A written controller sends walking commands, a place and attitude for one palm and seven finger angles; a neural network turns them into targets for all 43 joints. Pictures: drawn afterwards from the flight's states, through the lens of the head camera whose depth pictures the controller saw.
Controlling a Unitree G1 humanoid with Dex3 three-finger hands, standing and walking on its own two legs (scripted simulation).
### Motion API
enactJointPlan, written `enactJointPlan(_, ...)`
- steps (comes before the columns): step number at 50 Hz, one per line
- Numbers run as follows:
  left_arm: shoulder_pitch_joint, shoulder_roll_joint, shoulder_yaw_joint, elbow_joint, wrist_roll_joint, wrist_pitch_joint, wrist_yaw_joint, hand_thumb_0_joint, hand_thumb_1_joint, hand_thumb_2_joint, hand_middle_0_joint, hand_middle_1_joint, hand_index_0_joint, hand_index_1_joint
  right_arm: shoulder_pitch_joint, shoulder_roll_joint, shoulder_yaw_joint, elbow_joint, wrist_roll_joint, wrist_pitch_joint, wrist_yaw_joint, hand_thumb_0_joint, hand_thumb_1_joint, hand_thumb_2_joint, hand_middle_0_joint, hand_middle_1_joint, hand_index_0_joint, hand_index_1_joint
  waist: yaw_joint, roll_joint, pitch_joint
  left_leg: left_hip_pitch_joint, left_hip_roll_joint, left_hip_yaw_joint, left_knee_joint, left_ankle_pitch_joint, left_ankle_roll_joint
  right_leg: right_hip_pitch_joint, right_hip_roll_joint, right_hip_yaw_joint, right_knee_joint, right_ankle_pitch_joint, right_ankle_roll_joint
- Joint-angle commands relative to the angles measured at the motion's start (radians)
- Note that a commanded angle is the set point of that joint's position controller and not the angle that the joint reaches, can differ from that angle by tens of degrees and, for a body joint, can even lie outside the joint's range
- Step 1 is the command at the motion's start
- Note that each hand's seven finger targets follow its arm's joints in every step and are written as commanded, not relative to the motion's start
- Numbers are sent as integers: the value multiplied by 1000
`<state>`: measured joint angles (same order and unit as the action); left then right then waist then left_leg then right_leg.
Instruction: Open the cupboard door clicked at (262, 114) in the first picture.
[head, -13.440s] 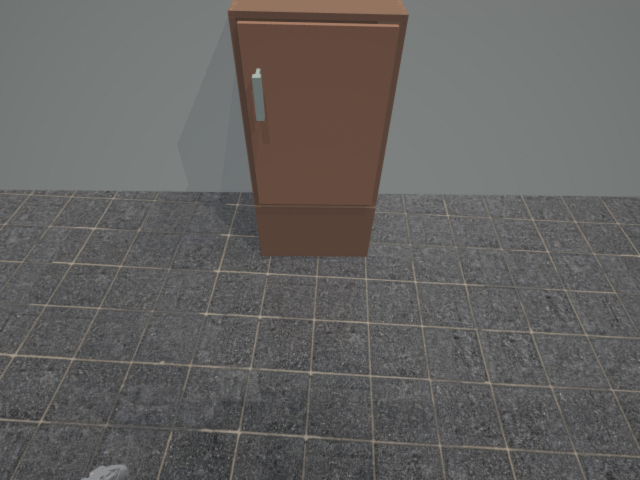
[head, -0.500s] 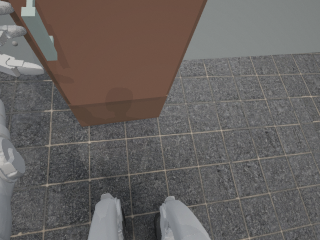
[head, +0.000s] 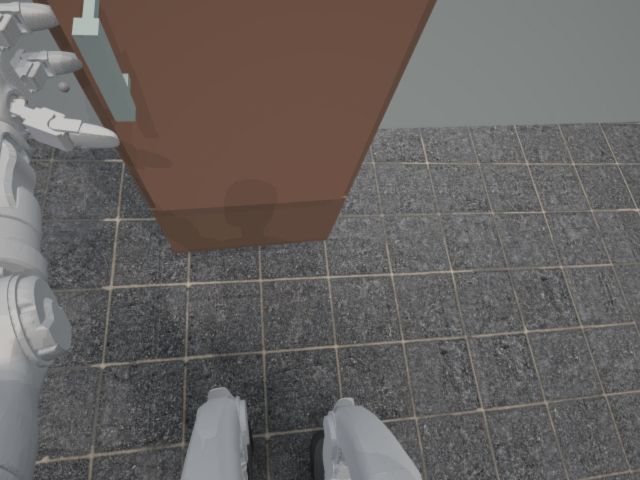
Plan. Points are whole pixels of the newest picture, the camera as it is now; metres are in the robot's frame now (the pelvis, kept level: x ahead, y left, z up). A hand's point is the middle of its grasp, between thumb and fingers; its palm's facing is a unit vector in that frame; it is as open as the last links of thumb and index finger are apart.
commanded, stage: slide the fingers in behind the handle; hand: left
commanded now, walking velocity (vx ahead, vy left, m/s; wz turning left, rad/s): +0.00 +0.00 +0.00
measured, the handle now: (109, 61) +0.58 +0.21 +0.07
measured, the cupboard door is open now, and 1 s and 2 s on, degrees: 0 0 0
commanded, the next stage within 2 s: move the hooked fingers beside the handle in 1.08 s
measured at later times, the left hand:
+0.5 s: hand (74, 94) +0.53 +0.24 +0.07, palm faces +0.15 -0.99 -0.02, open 14.8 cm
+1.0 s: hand (82, 100) +0.52 +0.23 +0.07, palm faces +0.17 -0.99 -0.02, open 15.3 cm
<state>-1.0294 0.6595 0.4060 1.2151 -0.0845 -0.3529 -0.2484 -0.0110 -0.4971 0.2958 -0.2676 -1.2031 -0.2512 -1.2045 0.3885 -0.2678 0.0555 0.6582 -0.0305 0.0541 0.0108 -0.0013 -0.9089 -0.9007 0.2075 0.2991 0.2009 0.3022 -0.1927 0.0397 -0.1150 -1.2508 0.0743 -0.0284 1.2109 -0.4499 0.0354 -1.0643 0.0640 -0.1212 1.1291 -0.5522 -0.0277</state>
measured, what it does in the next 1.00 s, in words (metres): stands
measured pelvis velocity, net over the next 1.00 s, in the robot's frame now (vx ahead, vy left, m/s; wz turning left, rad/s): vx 0.01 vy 0.01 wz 0.08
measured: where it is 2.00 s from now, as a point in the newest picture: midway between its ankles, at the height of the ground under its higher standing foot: outside the picture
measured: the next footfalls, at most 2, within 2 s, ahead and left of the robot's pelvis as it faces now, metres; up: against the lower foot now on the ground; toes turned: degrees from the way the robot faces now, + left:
none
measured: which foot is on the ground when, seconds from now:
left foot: down 0.00-1.00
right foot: down 0.00-1.00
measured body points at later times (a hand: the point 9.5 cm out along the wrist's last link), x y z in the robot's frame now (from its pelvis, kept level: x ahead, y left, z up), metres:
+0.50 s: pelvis +0.01 +0.00 +0.01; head +0.16 +0.05 +0.43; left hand +0.52 +0.29 +0.07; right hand +0.02 -0.26 -0.10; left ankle +0.05 +0.10 -0.63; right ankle -0.02 -0.11 -0.63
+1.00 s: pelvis +0.01 +0.01 +0.01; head +0.16 +0.07 +0.43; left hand +0.51 +0.28 +0.07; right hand +0.03 -0.25 -0.10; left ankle +0.05 +0.10 -0.63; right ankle -0.01 -0.12 -0.63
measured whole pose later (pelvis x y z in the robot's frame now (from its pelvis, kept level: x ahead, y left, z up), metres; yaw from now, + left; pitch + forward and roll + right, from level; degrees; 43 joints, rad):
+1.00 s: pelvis +0.01 +0.01 +0.01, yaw +4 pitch +26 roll -7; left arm -1.02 0.44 0.18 1.18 -0.12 -0.40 -0.02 -0.01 -0.50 0.30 -0.06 -1.13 -0.05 -1.10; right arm 0.36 -0.24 0.01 0.71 -0.06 0.04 0.07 0.00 -0.91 -0.90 0.21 0.30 0.20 0.30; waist -0.14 0.04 -0.13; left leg -1.21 0.01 -0.07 1.20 -0.45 0.04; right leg -0.99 0.04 -0.13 1.10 -0.57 -0.01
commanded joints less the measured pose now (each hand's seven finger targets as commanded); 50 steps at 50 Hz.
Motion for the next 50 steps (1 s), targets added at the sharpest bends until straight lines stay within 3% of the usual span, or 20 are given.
enactJointPlan(1,-485,85,-63,-233,2,-71,-31,0,-500,300,-300,-1200,-300,-1200,211,-198,-78,-8,-1,-7,-11,0,-900,-900,200,300,200,300,-64,245,-521,740,-4,-112,-103,383,-3,-70,21,52,-143,288,-4)
enactJointPlan(2,-476,102,-48,-231,2,-70,-26,0,-500,300,-300,-1200,-300,-1200,213,-201,-79,-6,-1,-6,-11,0,-900,-900,200,300,200,300,-57,234,-528,735,-5,-111,-104,381,-2,-57,21,52,-145,288,-6)
enactJointPlan(4,-491,70,-69,-268,0,-83,-22,0,-500,300,-300,-1200,-300,-1200,212,-195,-82,-5,-3,-9,-7,0,-900,-900,200,300,200,300,-56,256,-563,772,-6,-113,-102,423,-4,-56,22,52,-141,310,-7)
enactJointPlan(6,-475,15,-104,-261,-2,-84,-18,0,-500,300,-300,-1200,-300,-1200,210,-189,-85,0,-3,-9,-2,0,-900,-900,200,300,200,300,-62,246,-537,785,-6,-117,-108,417,-7,-72,22,46,-147,301,-8)
enactJointPlan(10,-504,-27,-139,-270,1,-95,-1,0,-500,300,-300,-1200,-300,-1200,209,-189,-88,9,-7,-11,2,0,-900,-900,200,300,200,300,-73,256,-526,801,-6,-125,-114,417,-10,-89,20,44,-148,298,-10)
enactJointPlan(12,-484,-29,-130,-289,0,-103,8,0,-500,300,-300,-1200,-300,-1200,209,-188,-92,10,-10,-11,7,0,-900,-900,200,300,200,300,-58,256,-552,819,-9,-125,-116,437,-12,-66,22,42,-150,311,-13)
enactJointPlan(14,-497,-85,-173,-287,1,-109,12,0,-500,300,-300,-1200,-300,-1200,206,-182,-94,13,-10,-12,12,0,-900,-900,200,300,200,300,-74,256,-547,835,-10,-129,-113,457,-13,-89,21,39,-150,318,-12)
enactJointPlan(16,-504,-86,-175,-271,1,-110,19,0,-500,300,-300,-1200,-300,-1200,207,-184,-94,19,-12,-10,13,0,-900,-900,200,300,200,300,-76,237,-518,810,-12,-125,-116,429,-11,-75,22,41,-155,312,-12)
enactJointPlan(19,-510,-144,-215,-302,4,-125,28,0,-500,300,-300,-1200,-300,-1200,204,-178,-102,20,-15,-12,19,0,-900,-900,200,300,200,300,-75,272,-548,876,-8,-141,-122,471,-21,-105,21,34,-149,312,-15)
enactJointPlan(22,-515,-191,-248,-272,4,-122,41,0,-500,300,-300,-1200,-300,-1200,199,-177,-102,25,-17,-13,23,0,-900,-900,200,300,200,300,-93,221,-509,838,-14,-140,-125,415,-17,-104,21,31,-155,298,-13)
enactJointPlan(25,-558,-219,-274,-294,9,-135,53,0,-500,300,-300,-1200,-300,-1200,195,-175,-104,30,-21,-17,25,0,-900,-900,200,300,200,300,-93,261,-524,865,-14,-148,-125,423,-21,-122,17,31,-147,293,-16)
enactJointPlan(30,-568,-276,-312,-287,10,-136,65,0,-500,300,-300,-1200,-300,-1200,194,-173,-108,36,-24,-18,32,0,-900,-900,200,300,200,300,-108,242,-525,876,-14,-159,-125,430,-22,-135,18,25,-144,295,-15)
enactJointPlan(32,-552,-306,-329,-321,7,-140,69,0,-500,300,-300,-1200,-300,-1200,187,-169,-112,30,-24,-19,37,0,-900,-900,200,300,200,300,-96,252,-557,890,-19,-152,-123,442,-21,-119,17,27,-147,304,-17)
enactJointPlan(33,-566,-327,-350,-337,10,-146,72,0,-500,300,-300,-1200,-300,-1200,188,-167,-112,31,-26,-22,38,0,-900,-900,200,300,200,300,-98,287,-566,919,-14,-166,-123,478,-25,-138,15,26,-135,304,-19)
enactJointPlan(34,-569,-347,-361,-332,10,-144,76,0,-500,300,-300,-1200,-300,-1200,187,-163,-112,37,-26,-22,42,0,-900,-900,200,300,200,300,-100,280,-566,931,-13,-172,-123,483,-29,-148,17,23,-135,306,-17)
enactJointPlan(36,-558,-335,-350,-327,13,-143,90,0,-500,300,-300,-1200,-300,-1200,186,-170,-118,37,-27,-19,43,0,-900,-900,200,300,200,300,-101,244,-555,917,-14,-171,-125,454,-29,-140,19,22,-139,301,-17)
enactJointPlan(39,-567,-344,-356,-344,18,-146,100,0,-500,300,-300,-1200,-300,-1200,184,-166,-116,34,-28,-21,46,0,-900,-900,200,300,200,300,-96,276,-577,939,-16,-173,-125,483,-32,-145,19,23,-134,305,-19)
enactJointPlan(41,-549,-334,-344,-317,17,-142,105,0,-500,300,-300,-1200,-300,-1200,182,-167,-115,33,-28,-20,47,0,-900,-900,200,300,200,300,-93,238,-553,903,-22,-164,-127,444,-29,-124,21,24,-142,301,-20)
enactJointPlan(50,-585,-357,-362,-314,24,-151,115,0,-500,300,-300,-1200,-300,-1200,177,-164,-112,31,-30,-21,48,0,-900,-900,200,300,200,300,-101,262,-550,914,-20,-179,-130,428,-33,-152,20,23,-132,286,-20)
